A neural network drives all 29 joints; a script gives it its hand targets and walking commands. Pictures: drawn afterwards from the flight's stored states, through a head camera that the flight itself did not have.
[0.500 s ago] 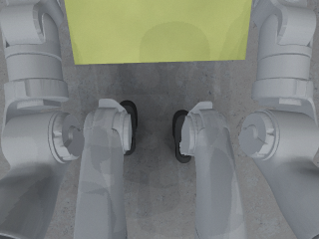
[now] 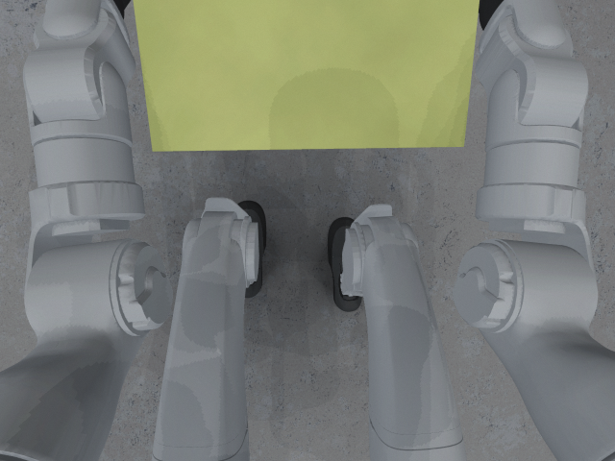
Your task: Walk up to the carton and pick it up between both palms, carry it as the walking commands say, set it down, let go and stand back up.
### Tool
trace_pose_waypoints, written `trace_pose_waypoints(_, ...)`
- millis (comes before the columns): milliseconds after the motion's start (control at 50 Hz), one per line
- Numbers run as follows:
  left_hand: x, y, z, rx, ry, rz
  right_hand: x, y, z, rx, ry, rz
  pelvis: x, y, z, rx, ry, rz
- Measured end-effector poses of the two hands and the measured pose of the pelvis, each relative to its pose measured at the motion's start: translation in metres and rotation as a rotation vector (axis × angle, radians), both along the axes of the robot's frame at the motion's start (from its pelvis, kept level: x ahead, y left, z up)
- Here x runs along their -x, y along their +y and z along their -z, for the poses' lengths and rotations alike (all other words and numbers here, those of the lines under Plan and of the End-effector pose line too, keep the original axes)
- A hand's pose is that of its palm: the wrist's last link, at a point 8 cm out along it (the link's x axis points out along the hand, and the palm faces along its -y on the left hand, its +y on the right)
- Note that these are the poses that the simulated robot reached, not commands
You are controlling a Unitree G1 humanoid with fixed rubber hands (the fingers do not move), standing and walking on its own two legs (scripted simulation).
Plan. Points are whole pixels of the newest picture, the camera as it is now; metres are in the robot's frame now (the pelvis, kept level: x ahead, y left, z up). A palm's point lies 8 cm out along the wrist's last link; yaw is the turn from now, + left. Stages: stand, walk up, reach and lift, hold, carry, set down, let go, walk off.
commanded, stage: reach and lift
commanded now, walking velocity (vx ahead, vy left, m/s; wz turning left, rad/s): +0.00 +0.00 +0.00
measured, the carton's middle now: (304, 14) +0.54 +0.02 -0.16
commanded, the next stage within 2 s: none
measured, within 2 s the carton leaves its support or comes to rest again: neither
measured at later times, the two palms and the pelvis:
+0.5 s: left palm out of the picture +0.51 +0.20 -0.03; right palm out of the picture +0.52 -0.16 -0.02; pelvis +0.01 +0.00 +0.06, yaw +0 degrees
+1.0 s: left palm out of the picture +0.48 +0.19 +0.09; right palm out of the picture +0.49 -0.17 +0.10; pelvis +0.07 +0.00 +0.13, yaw +1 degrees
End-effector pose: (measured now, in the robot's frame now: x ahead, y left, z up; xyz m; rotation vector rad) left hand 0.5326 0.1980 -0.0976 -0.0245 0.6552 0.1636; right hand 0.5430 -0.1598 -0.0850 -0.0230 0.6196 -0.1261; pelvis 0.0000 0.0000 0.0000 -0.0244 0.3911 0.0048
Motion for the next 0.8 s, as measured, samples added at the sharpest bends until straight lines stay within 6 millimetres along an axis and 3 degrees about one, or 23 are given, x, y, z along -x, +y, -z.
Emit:
trace_pose_waypoints(600, 0.027, -0.002, -0.086, -0.010, 0.022, 0.010, 0.029, -0.002, -0.086, 0.014, 0.021, -0.001, -0.010, 0.000, -0.070, -0.008, -0.056, 0.003)
trace_pose_waypoints(800, 0.042, 0.003, -0.124, 0.002, 0.067, -0.006, 0.041, 0.004, -0.125, 0.012, 0.068, -0.003, -0.032, 0.001, -0.093, -0.004, 0.056, -0.006)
